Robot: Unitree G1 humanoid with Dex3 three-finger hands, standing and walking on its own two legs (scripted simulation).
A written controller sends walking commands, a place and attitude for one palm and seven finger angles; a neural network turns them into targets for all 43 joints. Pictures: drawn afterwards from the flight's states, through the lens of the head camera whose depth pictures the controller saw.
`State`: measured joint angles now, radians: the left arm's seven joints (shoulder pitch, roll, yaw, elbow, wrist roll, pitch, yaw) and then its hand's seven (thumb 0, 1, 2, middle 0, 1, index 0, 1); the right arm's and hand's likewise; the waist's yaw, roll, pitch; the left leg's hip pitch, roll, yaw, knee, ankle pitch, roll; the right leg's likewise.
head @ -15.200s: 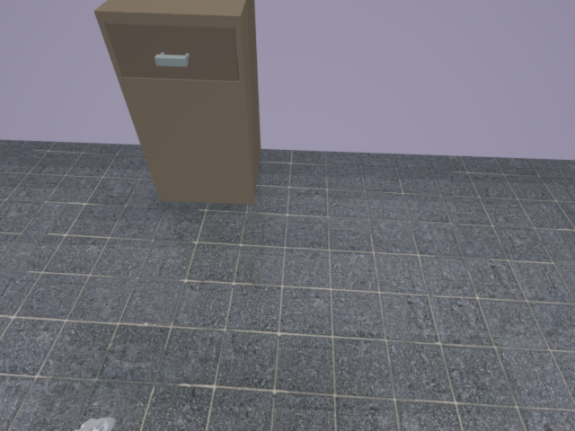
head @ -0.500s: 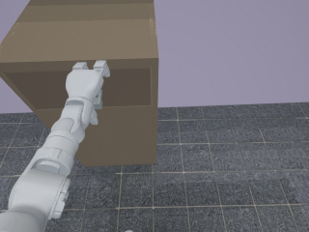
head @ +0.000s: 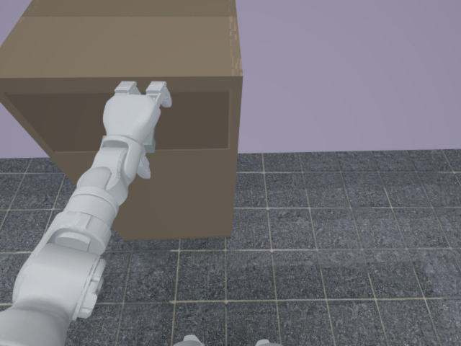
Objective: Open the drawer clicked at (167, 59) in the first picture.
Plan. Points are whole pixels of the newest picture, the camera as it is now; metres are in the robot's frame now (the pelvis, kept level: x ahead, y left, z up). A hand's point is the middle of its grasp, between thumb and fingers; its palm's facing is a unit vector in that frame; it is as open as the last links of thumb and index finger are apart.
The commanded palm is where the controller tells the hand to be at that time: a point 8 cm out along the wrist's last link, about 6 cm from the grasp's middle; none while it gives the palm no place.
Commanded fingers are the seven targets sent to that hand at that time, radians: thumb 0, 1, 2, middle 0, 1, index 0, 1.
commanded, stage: move the hooked fingers above the handle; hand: left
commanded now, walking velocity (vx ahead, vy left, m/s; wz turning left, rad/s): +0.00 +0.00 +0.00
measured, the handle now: (130, 136) +0.54 +0.19 +0.00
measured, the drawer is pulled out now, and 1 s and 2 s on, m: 0.00 0.00 0.00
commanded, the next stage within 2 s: lift the fingers back up to retry in 1.06 s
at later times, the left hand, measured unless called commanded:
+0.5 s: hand (107, 163) +0.44 +0.21 +0.03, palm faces -0.19 -0.02 -0.98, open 13.8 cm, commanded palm +0.46 +0.20 +0.11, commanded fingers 0.00 -0.50 0.30 -0.30 -1.20 -0.30 -1.20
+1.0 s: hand (115, 141) +0.47 +0.19 +0.06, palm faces -0.19 -0.02 -0.98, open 13.8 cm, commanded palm +0.45 +0.20 +0.11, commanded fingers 0.00 -0.50 0.30 -0.30 -1.20 -0.30 -1.20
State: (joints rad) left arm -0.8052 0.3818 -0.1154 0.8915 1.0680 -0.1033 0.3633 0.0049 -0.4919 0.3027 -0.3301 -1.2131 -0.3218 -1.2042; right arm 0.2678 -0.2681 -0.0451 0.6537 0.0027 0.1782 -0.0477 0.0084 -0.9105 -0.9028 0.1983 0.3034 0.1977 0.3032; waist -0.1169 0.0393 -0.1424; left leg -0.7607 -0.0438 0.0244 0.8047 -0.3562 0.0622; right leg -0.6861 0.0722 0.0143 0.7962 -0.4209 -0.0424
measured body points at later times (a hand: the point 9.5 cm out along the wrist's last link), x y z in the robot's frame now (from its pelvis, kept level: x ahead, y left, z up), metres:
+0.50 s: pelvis +0.00 +0.00 +0.01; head +0.08 +0.00 +0.45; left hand +0.45 +0.21 +0.09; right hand +0.02 -0.29 -0.11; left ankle +0.01 +0.08 -0.70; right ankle -0.03 -0.10 -0.70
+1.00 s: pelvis -0.01 +0.00 +0.01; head +0.04 -0.01 +0.46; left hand +0.47 +0.19 +0.12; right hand +0.03 -0.25 -0.12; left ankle +0.01 +0.08 -0.70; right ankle -0.03 -0.10 -0.70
